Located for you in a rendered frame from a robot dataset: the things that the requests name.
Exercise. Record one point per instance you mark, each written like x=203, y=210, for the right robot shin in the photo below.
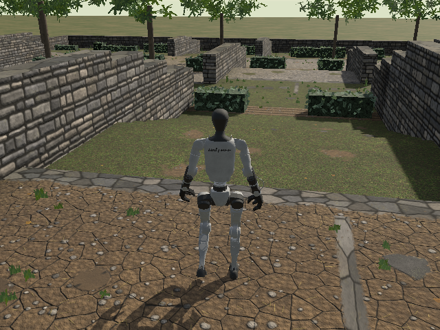
x=234, y=249

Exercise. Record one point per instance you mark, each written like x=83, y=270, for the left robot upper arm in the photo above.
x=194, y=156

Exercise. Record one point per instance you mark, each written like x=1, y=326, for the right robot hand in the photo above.
x=258, y=200

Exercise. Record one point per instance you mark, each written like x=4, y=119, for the robot right forearm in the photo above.
x=254, y=184

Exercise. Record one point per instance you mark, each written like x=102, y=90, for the right robot upper arm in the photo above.
x=245, y=157

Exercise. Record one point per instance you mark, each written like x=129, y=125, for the left robot hand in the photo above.
x=188, y=192

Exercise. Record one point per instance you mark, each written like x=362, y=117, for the robot left forearm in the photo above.
x=186, y=181

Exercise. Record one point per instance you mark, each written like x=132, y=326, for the left robot foot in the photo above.
x=201, y=272

